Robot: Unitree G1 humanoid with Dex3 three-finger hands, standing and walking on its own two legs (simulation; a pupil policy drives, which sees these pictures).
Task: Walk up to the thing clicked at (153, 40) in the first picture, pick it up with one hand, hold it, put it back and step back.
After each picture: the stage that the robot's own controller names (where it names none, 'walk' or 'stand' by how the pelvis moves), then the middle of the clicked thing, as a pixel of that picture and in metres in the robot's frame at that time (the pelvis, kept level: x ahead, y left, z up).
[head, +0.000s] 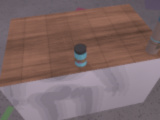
stand; (159, 34) +0.69 -0.40 -0.05
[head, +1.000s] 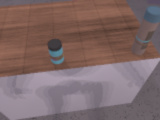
sink last; (145, 33) +0.63 -0.29 -0.02
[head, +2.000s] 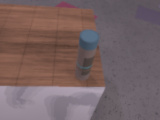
rise first; (85, 57) +0.48 +0.00 -0.02
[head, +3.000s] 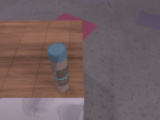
stand; (60, 69) +0.46 +0.12 -0.04
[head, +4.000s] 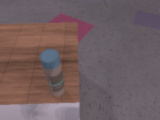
stand; (54, 75) +0.43 +0.14 -0.05
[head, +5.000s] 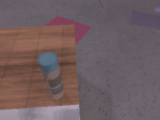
stand; (52, 78) +0.43 +0.15 -0.05
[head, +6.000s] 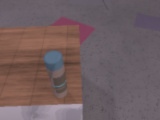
stand; (57, 76) +0.44 +0.13 -0.05
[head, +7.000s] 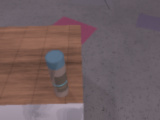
stand; (58, 76) +0.44 +0.13 -0.05
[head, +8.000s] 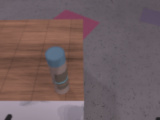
rise first; (59, 73) +0.43 +0.13 -0.05
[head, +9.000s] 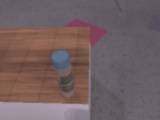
go down; (64, 75) +0.44 +0.13 -0.05
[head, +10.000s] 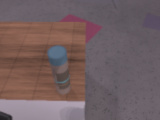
go down; (60, 72) +0.45 +0.12 -0.04
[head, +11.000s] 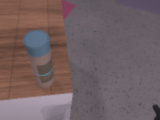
go down; (41, 63) +0.43 +0.12 +0.01
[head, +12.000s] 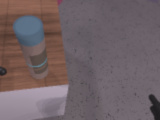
close in; (35, 53) +0.44 +0.12 +0.03
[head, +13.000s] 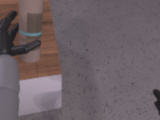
close; (30, 23) +0.53 +0.11 +0.06
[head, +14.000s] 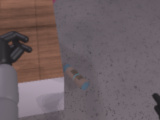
lift; (75, 76) +0.60 -0.09 -0.59
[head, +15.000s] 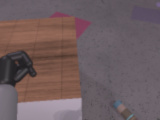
lift; (127, 115) +0.49 -0.34 -0.68
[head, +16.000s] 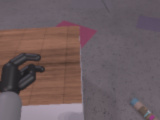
stand; (144, 112) +0.57 -0.47 -0.71
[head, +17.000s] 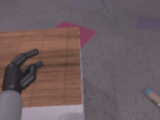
stand; (158, 101) +0.65 -0.62 -0.72
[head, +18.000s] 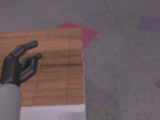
stand; out of the picture +0.74 -0.77 -0.72
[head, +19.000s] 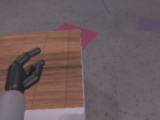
stand; out of the picture +0.82 -0.91 -0.73
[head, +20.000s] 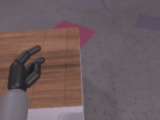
stand; out of the picture +0.91 -1.05 -0.73
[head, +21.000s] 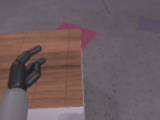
stand; out of the picture +0.99 -1.20 -0.73
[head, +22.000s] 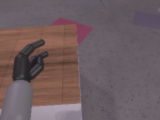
stand; out of the picture +1.09 -1.33 -0.73
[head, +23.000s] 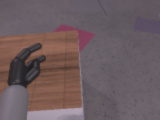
stand; out of the picture +1.17 -1.46 -0.73
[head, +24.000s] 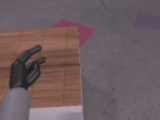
stand; out of the picture +1.24 -1.61 -0.73
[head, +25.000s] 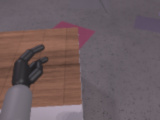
stand; out of the picture +1.33 -1.75 -0.73
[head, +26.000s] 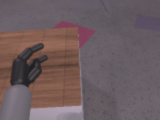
stand; out of the picture +1.40 -1.88 -0.73
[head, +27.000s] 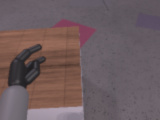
stand; out of the picture +1.47 -2.02 -0.73
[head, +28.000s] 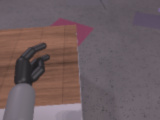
stand; out of the picture +1.58 -2.14 -0.73
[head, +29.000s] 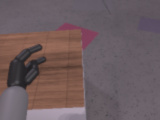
stand; out of the picture +1.62 -2.30 -0.73
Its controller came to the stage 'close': yes
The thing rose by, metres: 0.00
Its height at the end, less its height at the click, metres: -0.69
